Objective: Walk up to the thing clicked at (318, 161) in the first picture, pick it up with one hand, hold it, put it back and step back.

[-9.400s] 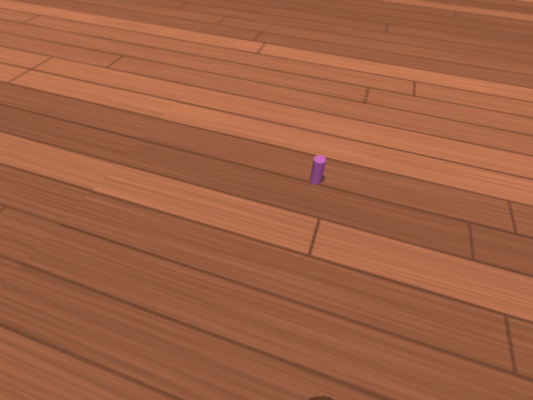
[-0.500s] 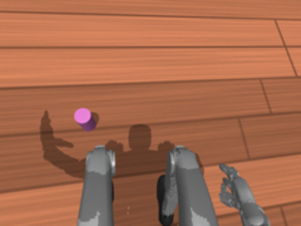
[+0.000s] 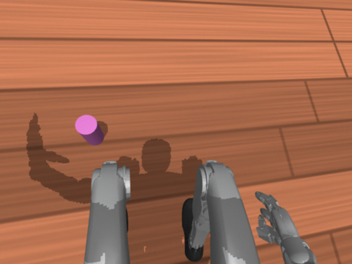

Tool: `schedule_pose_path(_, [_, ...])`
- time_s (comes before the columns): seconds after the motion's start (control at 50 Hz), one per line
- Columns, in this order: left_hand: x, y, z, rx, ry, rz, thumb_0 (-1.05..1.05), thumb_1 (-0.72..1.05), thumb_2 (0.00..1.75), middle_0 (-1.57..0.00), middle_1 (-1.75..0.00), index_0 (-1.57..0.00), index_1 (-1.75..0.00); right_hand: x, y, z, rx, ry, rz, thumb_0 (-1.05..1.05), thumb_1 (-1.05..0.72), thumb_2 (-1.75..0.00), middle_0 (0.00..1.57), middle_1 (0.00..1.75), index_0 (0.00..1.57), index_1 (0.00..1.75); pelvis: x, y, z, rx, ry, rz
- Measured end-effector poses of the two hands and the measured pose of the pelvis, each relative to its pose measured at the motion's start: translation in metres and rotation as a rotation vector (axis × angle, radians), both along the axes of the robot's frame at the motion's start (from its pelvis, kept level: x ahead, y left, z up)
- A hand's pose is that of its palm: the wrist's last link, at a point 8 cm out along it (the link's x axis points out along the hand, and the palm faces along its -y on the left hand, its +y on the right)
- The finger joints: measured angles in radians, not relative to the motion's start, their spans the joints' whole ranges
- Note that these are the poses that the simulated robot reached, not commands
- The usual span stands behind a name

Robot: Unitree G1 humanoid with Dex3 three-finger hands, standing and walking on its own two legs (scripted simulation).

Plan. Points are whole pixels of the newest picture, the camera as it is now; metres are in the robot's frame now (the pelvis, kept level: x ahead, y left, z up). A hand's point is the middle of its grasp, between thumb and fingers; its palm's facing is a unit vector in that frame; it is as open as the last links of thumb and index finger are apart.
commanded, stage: go down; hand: left
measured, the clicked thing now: (91, 131) +0.45 +0.24 -0.34
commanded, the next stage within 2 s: approach in 0.80 s
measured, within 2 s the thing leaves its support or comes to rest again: neither
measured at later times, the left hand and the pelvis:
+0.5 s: hand out of the picture +0.35 +0.43 -0.03, palm faces +0.24 -0.97 -0.08, open 17.6 cm; pelvis -0.01 +0.00 -0.03, yaw +0 degrees
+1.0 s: hand out of the picture +0.36 +0.43 -0.04, palm faces +0.24 -0.97 -0.07, open 17.6 cm; pelvis +0.00 +0.00 -0.04, yaw -1 degrees
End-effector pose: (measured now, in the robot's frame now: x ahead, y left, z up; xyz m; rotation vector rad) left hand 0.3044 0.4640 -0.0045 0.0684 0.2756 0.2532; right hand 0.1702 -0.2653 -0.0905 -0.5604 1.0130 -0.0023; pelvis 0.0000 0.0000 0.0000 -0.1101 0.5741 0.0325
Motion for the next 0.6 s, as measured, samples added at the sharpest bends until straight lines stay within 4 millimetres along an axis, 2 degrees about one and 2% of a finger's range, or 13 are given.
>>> schedule_pose_path(0.24, [0.005, 0.006, -0.008, -0.003, -0.032, -0.001, -0.02, -0.58, 0.09, -0.03, -0.10, -0.05, -0.09, -0.005, 0.000, -0.014, -0.005, 0.016, 0.009, 0.01, -0.89, -0.90, 0.21, 0.30, 0.21, 0.30, -0.003, 0.001, -0.015, -0.002, -0.007, -0.001])
schedule_pose_path(0.6, [0.016, 0.011, -0.016, -0.003, -0.069, -0.009, -0.02, -0.58, 0.08, -0.03, -0.08, -0.05, -0.08, -0.015, -0.004, -0.024, -0.018, 0.037, 0.008, 0.01, -0.89, -0.90, 0.21, 0.30, 0.21, 0.30, -0.005, 0.002, -0.029, -0.007, -0.014, -0.005])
